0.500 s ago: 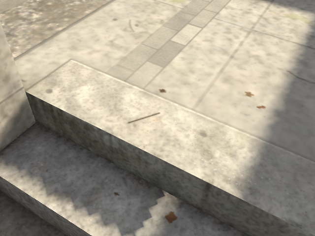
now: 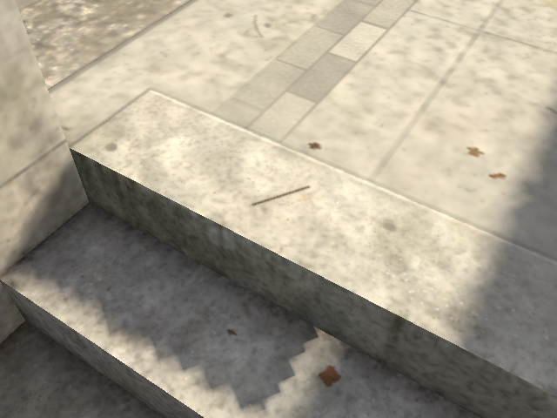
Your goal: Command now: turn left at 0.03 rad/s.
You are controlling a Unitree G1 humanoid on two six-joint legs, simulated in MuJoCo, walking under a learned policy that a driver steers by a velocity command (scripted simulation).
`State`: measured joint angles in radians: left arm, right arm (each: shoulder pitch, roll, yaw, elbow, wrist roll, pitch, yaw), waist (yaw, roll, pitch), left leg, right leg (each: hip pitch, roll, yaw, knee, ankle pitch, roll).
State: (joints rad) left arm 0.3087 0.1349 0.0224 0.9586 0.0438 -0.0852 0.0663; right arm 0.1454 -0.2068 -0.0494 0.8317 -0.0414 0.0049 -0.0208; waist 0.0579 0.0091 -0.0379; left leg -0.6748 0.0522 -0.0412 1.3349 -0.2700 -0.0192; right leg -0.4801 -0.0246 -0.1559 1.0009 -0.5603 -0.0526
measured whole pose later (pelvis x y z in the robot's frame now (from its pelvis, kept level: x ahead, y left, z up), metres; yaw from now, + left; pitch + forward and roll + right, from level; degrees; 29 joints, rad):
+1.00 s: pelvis +0.04 +0.24 -0.10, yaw -24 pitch +7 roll -3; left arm 0.14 0.20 -0.08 0.48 -0.04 0.01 0.00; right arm 0.19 -0.23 0.00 0.68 -0.08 -0.09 0.15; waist 0.06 0.04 -0.08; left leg -0.20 0.07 0.00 0.33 -0.17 0.04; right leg -1.07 0.25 0.24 1.60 -0.70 0.08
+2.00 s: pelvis +0.25 +0.07 +0.07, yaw -41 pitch +6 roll +1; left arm 0.51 0.13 -0.04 1.13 0.09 -0.06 -0.10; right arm -0.04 -0.09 0.05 0.81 0.00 -0.01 0.08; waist 0.00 -0.08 -0.13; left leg -1.38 0.04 0.04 1.83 -0.15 0.19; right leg -0.15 0.00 -0.08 0.36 -0.31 -0.07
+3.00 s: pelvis +0.38 -0.08 +0.25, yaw -11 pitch +8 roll +0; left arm 0.21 0.14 -0.02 0.70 0.06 -0.03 -0.05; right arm 0.13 -0.25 -0.03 0.79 -0.02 -0.05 -0.01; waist 0.06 0.04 -0.13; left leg -0.94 -0.06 -0.14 1.56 -0.18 -0.07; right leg -0.32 -0.03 -0.20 0.43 -0.25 -0.08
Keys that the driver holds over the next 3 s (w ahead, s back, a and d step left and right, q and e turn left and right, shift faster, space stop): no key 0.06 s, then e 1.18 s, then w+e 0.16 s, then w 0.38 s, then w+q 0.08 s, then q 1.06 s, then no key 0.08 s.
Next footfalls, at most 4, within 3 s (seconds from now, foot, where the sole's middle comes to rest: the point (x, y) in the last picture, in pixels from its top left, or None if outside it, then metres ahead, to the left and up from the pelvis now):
0.06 left None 0.04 0.17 -0.71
0.50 right None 0.12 0.02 -0.71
0.92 left None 0.06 0.36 -0.90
1.64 right None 0.15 0.03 -0.71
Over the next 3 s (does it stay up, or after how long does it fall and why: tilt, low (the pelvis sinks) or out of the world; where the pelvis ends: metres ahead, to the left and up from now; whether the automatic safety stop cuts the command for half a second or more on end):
stays up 0.38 -0.08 0.25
